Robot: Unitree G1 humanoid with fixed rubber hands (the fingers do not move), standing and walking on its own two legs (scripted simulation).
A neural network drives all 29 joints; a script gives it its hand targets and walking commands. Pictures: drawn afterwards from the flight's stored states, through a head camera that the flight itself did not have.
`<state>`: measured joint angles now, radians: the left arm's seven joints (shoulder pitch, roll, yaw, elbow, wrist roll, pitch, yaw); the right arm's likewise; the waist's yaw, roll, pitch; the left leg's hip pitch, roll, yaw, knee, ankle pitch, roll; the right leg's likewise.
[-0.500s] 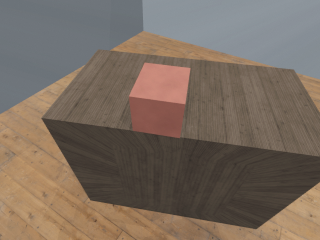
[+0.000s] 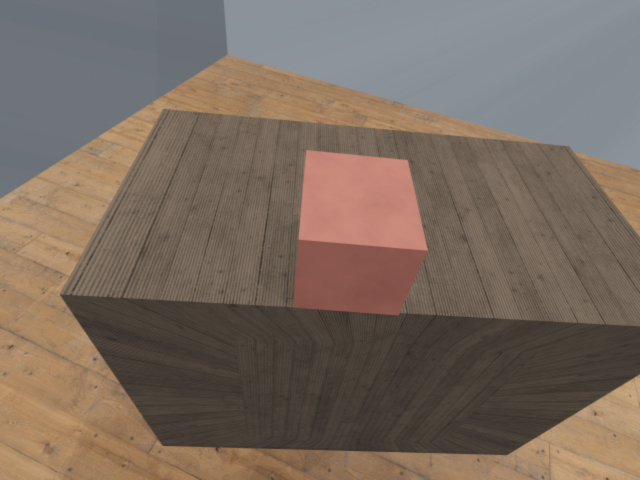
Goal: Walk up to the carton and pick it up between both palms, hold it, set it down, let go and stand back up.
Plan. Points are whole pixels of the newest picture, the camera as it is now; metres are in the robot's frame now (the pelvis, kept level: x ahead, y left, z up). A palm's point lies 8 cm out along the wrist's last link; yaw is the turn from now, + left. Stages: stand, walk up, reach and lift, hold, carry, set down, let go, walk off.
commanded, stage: walk up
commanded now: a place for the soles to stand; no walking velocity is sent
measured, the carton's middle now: (351, 231) +0.48 -0.06 +0.05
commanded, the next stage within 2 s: reach and lift in 1.72 s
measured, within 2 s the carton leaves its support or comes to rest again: neither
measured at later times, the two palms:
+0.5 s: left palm out of the picture +0.15 +0.19 -0.12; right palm out of the picture +0.06 -0.29 -0.13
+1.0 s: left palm out of the picture +0.06 +0.20 -0.12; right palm out of the picture +0.03 -0.29 -0.12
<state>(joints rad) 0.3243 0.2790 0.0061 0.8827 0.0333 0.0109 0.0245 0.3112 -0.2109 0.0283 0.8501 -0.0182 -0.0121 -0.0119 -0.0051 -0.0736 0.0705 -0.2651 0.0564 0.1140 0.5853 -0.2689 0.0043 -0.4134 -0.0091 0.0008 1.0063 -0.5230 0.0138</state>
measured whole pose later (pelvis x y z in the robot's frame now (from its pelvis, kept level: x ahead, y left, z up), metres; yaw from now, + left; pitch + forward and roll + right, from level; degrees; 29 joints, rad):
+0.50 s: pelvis +0.01 -0.03 -0.01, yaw -6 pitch -1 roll +0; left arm 0.14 0.21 -0.01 0.81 0.02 0.05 0.01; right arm 0.24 -0.26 0.02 0.77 -0.01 0.02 -0.03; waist 0.00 0.04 0.10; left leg -0.31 0.05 0.04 0.72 -0.44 0.00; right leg -0.37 0.01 -0.02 0.65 -0.26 -0.02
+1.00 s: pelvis +0.01 -0.04 +0.01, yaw -5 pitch -1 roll +0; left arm 0.26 0.24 -0.03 1.00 0.00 0.01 0.00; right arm 0.29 -0.25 0.04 0.92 0.00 -0.02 0.00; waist 0.01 0.01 0.04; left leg -0.21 0.03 0.02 0.48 -0.26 -0.02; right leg -0.28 0.01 -0.03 0.48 -0.18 -0.03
